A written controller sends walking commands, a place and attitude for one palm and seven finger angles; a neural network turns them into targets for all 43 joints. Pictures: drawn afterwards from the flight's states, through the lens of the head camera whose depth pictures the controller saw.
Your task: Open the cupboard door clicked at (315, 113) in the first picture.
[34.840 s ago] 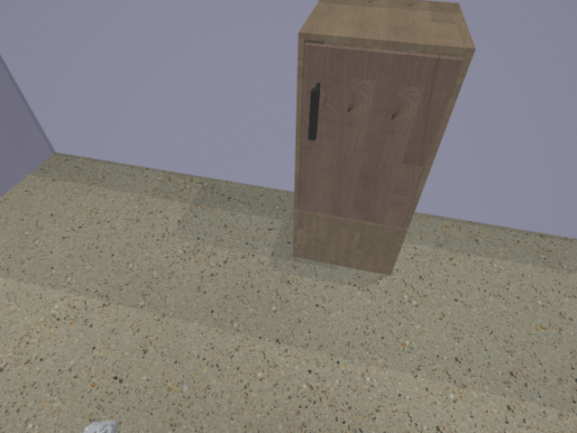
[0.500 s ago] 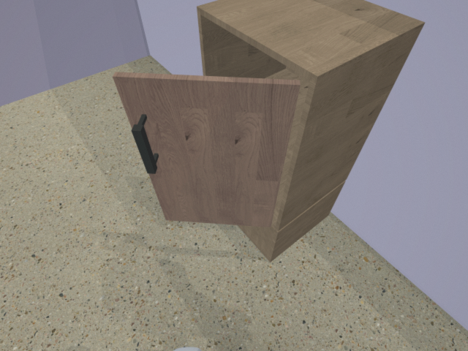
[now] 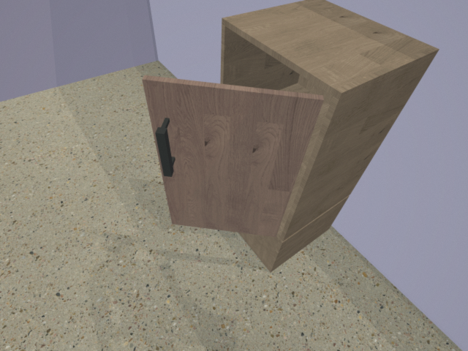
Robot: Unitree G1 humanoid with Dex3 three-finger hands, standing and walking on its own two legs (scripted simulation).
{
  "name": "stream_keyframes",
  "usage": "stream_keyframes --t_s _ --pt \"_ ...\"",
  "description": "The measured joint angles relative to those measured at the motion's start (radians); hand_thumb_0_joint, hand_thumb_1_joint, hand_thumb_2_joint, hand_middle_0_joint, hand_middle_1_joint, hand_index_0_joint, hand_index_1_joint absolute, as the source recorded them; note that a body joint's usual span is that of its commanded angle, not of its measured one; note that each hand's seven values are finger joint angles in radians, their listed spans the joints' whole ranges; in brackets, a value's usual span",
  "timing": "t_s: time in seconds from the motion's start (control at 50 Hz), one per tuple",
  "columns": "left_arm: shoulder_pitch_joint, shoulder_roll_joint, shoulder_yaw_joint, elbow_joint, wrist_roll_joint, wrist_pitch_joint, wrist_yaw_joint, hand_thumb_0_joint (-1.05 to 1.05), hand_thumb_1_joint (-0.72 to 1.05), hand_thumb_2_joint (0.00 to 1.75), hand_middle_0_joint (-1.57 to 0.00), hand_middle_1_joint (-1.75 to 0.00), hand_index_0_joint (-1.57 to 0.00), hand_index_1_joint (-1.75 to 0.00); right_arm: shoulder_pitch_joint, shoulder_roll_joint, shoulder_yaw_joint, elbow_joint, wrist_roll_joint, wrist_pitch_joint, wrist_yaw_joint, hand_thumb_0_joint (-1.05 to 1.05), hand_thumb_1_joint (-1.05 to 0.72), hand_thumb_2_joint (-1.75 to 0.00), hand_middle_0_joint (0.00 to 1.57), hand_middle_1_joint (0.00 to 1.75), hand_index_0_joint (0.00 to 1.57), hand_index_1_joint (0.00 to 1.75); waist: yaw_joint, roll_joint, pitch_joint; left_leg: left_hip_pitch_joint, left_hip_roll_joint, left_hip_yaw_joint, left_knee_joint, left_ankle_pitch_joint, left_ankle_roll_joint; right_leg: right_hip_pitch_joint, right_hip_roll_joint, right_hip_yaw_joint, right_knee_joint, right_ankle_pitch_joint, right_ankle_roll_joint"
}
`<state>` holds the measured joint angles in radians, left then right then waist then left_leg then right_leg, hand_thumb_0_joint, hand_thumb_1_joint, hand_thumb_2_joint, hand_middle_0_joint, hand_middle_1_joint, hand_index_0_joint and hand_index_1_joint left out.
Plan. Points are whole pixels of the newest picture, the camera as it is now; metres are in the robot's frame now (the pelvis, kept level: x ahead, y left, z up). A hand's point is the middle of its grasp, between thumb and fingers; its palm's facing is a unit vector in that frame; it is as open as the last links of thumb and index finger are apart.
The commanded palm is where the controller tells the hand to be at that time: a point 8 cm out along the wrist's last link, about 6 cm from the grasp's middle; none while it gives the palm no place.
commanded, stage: come to a stop and stand still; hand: left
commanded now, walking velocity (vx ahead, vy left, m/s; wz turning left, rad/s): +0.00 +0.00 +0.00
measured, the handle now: (167, 148) +0.56 +0.22 -0.03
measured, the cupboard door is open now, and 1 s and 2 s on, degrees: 48 48 48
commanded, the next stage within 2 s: look again from close up in 0.42 s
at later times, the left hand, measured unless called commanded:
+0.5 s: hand out of the picture +0.03 +0.17 -0.18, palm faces +0.02 -0.98 -0.18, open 7.3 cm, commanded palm none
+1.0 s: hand out of the picture +0.01 +0.16 -0.18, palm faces +0.01 -0.98 -0.21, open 7.3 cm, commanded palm none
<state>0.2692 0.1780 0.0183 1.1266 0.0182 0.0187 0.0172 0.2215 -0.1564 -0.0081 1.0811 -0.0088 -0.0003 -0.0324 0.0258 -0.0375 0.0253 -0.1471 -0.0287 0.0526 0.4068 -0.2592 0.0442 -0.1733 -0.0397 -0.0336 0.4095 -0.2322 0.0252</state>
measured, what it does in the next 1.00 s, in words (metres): stands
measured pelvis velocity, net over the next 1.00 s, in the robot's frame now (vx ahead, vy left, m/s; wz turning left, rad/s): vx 0.00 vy -0.01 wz -0.01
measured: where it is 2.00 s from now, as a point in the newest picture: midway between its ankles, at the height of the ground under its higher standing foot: outside the picture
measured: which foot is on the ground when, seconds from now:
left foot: down 0.00-1.00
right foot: down 0.00-1.00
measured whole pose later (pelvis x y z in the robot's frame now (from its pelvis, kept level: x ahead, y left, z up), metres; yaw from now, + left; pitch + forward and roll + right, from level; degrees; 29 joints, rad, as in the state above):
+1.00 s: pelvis +0.00 -0.01 -0.01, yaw -1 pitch -2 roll +0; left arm 0.28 0.15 -0.01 1.09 0.02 -0.01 0.03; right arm 0.27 -0.17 0.01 1.07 -0.01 -0.02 -0.03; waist 0.00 0.01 0.04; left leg -0.14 -0.02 0.06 0.47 -0.29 0.03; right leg -0.19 -0.03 -0.03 0.50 -0.28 0.01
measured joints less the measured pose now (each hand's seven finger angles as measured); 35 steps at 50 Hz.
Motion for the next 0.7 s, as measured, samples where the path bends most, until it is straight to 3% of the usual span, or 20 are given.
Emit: stream_keyframes --t_s 0.52,0.7 --pt "-0.031 -0.010 -0.003 0.004 -0.007 -0.015 0.017 0.00 0.92 0.90 -0.20 -0.30 -0.20 -0.29 0.085 0.043 0.010 0.075 0.000 -0.010 -0.013 0.00 -0.91 -0.90 0.20 0.30 0.20 0.30 -0.032 0.009 0.013 0.051 0.004 0.002 -0.016 -0.028 -0.008 0.043 0.005 0.002 -0.002 -0.034 -0.004" --pt "-0.013 -0.030 -0.025 -0.027 -0.003 -0.043 0.030 0.00 0.92 0.90 -0.20 -0.30 -0.20 -0.29 0.077 -0.002 0.010 -0.012 -0.004 -0.027 -0.006 0.01 -0.92 -0.90 0.20 0.30 0.20 0.30 -0.037 0.066 0.018 -0.023 0.006 -0.003 0.116 -0.083 0.000 -0.017 0.001 -0.003 0.105 -0.080 -0.002"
